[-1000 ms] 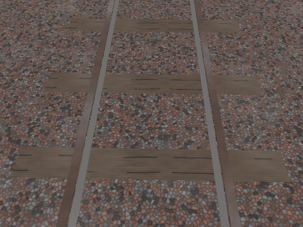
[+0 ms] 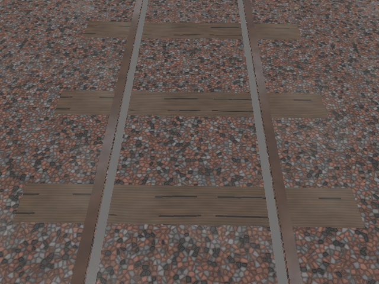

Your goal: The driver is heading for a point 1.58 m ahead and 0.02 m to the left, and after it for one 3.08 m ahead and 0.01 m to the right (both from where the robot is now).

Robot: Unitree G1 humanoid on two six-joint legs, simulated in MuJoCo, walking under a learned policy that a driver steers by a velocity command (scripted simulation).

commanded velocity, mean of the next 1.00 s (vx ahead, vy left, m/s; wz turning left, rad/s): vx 0.30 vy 0.00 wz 0.00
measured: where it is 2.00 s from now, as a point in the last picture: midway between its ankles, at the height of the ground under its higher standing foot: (208, 181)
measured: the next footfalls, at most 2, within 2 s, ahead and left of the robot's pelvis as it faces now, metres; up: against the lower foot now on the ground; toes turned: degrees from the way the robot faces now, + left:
right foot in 0.48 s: +0.12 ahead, -0.16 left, +0.00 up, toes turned -4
left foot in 0.98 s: +0.51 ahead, +0.07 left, +0.00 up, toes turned +3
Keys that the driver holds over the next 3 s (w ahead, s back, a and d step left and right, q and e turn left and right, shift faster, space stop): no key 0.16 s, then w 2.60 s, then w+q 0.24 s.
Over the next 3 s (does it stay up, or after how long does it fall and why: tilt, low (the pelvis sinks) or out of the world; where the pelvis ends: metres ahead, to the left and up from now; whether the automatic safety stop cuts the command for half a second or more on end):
stays up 1.45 -0.09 0.01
